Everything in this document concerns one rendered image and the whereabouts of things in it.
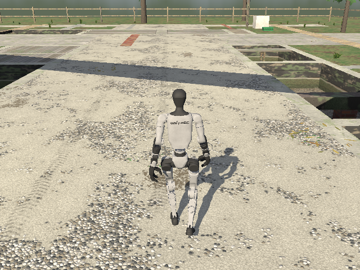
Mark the humanoid robot head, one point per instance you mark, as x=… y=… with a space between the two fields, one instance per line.
x=179 y=97

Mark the robot torso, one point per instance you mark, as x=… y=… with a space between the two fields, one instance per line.
x=179 y=136

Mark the right robot hand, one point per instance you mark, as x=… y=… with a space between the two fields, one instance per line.
x=202 y=158

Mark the right robot forearm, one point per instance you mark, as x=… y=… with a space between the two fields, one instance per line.
x=204 y=148

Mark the right robot upper arm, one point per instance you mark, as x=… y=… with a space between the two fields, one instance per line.
x=199 y=127

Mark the left robot upper arm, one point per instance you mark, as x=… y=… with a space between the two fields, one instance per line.
x=162 y=118

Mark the left robot forearm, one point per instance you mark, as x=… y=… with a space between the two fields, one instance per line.
x=155 y=154

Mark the left robot hand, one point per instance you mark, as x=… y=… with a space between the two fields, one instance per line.
x=152 y=174

